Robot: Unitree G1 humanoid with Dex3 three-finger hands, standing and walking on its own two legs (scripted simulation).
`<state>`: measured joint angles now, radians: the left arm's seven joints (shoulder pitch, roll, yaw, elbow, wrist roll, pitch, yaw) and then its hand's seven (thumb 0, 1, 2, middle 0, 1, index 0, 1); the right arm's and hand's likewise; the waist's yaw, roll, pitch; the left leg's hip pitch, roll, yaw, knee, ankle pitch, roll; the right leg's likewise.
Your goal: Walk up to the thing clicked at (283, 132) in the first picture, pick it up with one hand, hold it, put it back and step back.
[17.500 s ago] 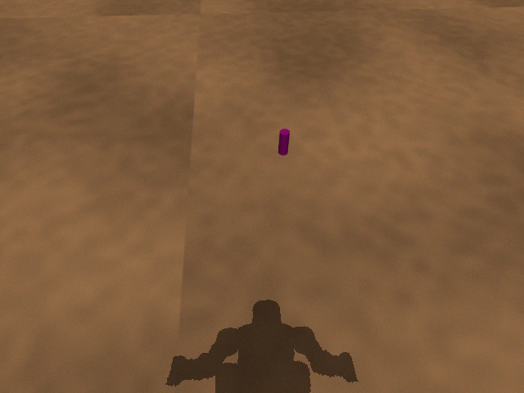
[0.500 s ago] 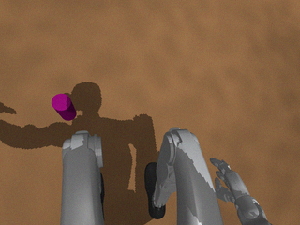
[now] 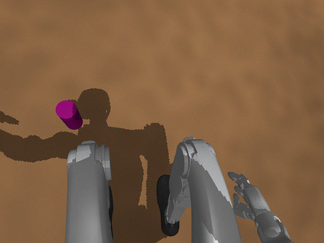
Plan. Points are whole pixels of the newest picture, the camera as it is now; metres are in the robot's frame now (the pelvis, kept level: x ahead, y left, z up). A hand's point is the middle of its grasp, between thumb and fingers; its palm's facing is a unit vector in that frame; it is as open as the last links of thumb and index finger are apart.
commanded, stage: go down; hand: left
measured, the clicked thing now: (70, 116) +0.44 +0.24 -0.28
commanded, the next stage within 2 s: none
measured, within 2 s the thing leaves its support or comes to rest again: neither
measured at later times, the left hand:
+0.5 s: hand out of the picture +0.35 +0.44 +0.01, palm faces +0.17 -0.98 -0.05, open 17.5 cm
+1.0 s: hand out of the picture +0.35 +0.44 +0.02, palm faces +0.17 -0.98 -0.05, open 17.6 cm
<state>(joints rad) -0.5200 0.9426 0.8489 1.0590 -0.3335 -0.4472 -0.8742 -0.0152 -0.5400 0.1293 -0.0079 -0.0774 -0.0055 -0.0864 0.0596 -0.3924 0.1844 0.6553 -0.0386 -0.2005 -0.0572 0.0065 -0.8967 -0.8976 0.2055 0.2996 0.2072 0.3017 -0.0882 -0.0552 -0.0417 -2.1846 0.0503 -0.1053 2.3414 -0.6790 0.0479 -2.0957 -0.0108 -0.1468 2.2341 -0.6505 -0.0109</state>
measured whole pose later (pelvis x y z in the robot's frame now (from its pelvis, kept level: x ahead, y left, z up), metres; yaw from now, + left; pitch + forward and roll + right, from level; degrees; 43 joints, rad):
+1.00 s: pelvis +0.00 +0.00 +0.00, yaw +0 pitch +30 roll -9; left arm -0.53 0.93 0.84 1.05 -0.34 -0.45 -0.87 -0.02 -0.57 0.13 0.00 -0.08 -0.01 -0.09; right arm 0.06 -0.39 0.17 0.66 -0.04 -0.21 -0.06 0.01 -0.90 -0.90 0.21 0.30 0.21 0.30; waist -0.08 -0.06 -0.06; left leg -2.18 0.05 -0.10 2.33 -0.68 0.05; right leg -2.09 -0.01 -0.14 2.23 -0.66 -0.01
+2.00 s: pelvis +0.00 +0.00 +0.00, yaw +0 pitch +29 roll -9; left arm -0.52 0.94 0.84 1.07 -0.34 -0.45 -0.89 -0.02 -0.60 0.12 -0.01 -0.08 -0.01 -0.09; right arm 0.06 -0.39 0.18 0.66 -0.04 -0.21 -0.06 0.01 -0.90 -0.90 0.21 0.30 0.21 0.30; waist -0.08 -0.06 -0.05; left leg -2.18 0.04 -0.10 2.33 -0.68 0.05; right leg -2.09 -0.01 -0.14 2.23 -0.66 -0.01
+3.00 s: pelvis +0.00 +0.00 +0.00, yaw +0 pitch +30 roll -9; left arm -0.47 0.92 0.85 1.05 -0.36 -0.45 -0.89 -0.01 -0.60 0.11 0.00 -0.09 -0.01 -0.08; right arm 0.07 -0.40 0.18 0.66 -0.04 -0.21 -0.05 0.01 -0.89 -0.89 0.20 0.30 0.21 0.30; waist -0.08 -0.05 -0.03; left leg -2.18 0.04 -0.11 2.33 -0.69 0.04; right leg -2.09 0.00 -0.14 2.23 -0.66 -0.01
